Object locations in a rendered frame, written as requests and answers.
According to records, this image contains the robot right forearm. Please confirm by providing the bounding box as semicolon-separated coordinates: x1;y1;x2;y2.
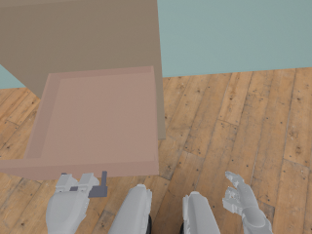
241;207;273;234

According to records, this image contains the cabinet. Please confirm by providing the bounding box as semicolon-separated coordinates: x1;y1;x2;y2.
0;0;166;140

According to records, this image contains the drawer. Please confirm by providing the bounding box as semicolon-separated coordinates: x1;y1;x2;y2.
0;65;159;180

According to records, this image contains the robot right thigh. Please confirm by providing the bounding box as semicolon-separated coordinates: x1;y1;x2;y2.
182;194;220;234

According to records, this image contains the left robot shin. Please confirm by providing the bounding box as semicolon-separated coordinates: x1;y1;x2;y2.
129;183;149;234

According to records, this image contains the right robot hand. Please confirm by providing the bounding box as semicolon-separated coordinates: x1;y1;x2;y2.
222;171;259;215

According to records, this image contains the handle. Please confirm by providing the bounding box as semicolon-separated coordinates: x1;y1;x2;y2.
60;171;108;198

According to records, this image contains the left robot hand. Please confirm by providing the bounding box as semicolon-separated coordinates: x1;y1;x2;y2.
46;173;99;234

